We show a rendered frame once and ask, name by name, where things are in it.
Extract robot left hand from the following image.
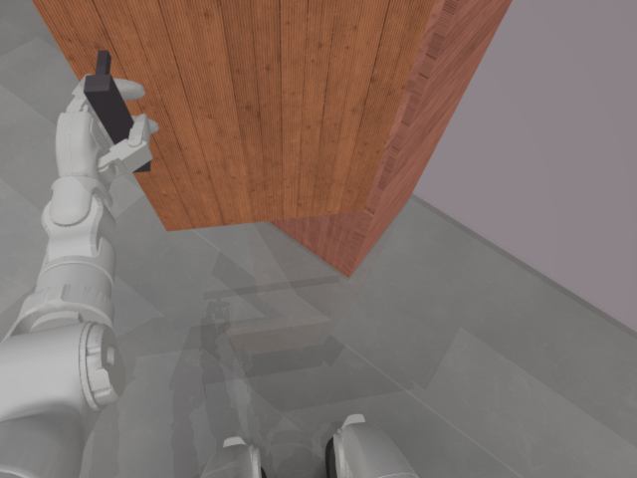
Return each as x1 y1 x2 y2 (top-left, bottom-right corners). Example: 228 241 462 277
55 74 159 191

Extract robot left thigh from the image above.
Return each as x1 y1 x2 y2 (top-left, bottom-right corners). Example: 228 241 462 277
201 444 262 478

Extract left robot shin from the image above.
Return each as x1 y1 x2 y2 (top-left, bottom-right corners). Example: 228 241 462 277
223 436 246 447

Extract handle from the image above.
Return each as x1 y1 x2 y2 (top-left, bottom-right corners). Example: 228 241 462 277
84 50 150 172

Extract robot left upper arm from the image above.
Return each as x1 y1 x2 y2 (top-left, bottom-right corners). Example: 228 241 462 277
0 321 126 478

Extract left robot forearm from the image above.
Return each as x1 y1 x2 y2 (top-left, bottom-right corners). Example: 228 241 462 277
0 175 116 346

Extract cupboard door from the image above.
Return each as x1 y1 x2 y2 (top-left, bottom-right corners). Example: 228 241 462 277
32 0 435 231

